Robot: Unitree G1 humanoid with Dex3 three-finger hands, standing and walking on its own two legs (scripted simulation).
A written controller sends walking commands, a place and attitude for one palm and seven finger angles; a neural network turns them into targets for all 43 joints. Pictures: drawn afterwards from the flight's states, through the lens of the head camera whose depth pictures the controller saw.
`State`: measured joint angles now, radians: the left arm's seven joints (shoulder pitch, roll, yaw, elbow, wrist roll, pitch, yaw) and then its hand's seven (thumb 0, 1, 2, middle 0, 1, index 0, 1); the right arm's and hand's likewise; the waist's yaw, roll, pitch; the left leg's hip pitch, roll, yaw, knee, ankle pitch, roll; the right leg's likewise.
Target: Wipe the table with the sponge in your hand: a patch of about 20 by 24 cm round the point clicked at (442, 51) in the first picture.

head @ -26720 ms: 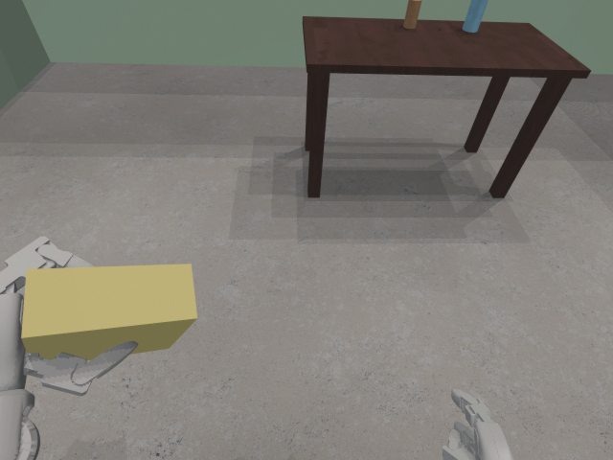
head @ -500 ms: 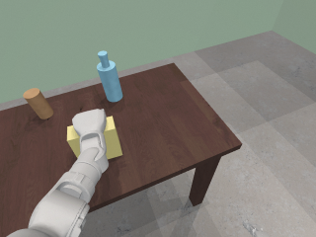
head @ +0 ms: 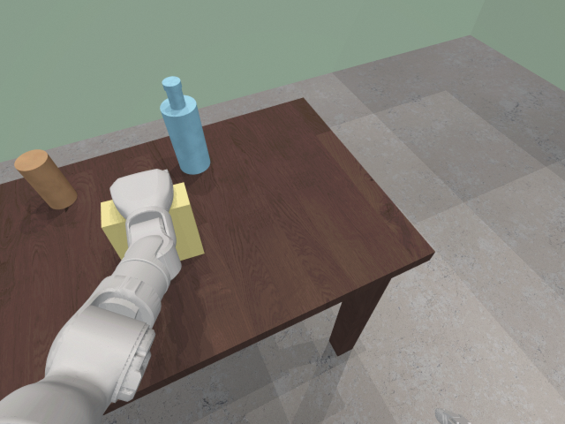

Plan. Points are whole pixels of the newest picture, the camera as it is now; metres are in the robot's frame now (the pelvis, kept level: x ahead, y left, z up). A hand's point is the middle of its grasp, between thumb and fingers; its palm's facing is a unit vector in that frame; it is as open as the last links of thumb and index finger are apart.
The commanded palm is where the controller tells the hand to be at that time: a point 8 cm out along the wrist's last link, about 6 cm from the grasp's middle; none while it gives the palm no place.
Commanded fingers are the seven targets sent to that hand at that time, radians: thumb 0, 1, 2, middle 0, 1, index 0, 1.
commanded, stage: wipe forward along the third lane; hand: left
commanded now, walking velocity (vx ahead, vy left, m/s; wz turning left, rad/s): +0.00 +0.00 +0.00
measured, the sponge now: (160, 238) +0.42 +0.22 -0.03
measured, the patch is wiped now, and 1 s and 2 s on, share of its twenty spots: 1.00 1.00 1.00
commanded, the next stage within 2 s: wipe back along the third lane in 0.14 s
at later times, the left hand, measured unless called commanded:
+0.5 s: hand (147, 208) +0.45 +0.24 +0.02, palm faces -0.06 +0.00 -1.00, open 9.7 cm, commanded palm +0.40 +0.22 +0.05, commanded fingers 0.00 0.10 1.30 -1.20 -1.60 -1.20 -1.60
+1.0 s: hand (152, 231) +0.40 +0.22 +0.02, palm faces -0.03 -0.03 -1.00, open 9.7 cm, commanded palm +0.35 +0.19 +0.05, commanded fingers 0.00 0.10 1.30 -1.20 -1.60 -1.20 -1.60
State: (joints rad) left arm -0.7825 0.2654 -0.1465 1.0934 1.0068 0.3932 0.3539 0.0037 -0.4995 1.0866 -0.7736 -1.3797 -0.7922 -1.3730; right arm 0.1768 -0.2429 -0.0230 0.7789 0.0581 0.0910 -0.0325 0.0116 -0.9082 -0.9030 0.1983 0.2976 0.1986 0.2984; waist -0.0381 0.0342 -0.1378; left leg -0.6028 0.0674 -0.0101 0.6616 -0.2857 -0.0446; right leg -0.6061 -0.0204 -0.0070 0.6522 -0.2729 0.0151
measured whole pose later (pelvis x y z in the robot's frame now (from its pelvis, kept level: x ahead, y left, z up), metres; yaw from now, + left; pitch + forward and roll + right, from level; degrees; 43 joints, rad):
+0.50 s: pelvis +0.01 +0.02 +0.00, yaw -1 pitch +14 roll -1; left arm -0.79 0.27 -0.17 1.08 0.99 0.42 0.39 0.00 -0.49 1.08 -0.77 -1.38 -0.78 -1.38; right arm 0.23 -0.23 -0.03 0.79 0.06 0.11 0.00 0.01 -0.91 -0.90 0.20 0.30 0.20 0.30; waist -0.04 0.03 -0.15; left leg -0.63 0.06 0.00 0.68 -0.31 -0.03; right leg -0.61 -0.02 0.01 0.63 -0.27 0.03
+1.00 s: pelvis +0.04 +0.01 +0.01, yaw +1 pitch +9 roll -1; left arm -0.48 0.17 -0.31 0.71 1.00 0.53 0.34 0.00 -0.48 1.08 -0.75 -1.39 -0.77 -1.39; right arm 0.07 -0.24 -0.02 0.70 0.06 0.17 0.02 0.01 -0.91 -0.90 0.20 0.30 0.20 0.30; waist 0.05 0.04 -0.16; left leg -0.45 0.05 -0.02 0.62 -0.33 -0.04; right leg -0.44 -0.04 -0.02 0.59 -0.31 0.03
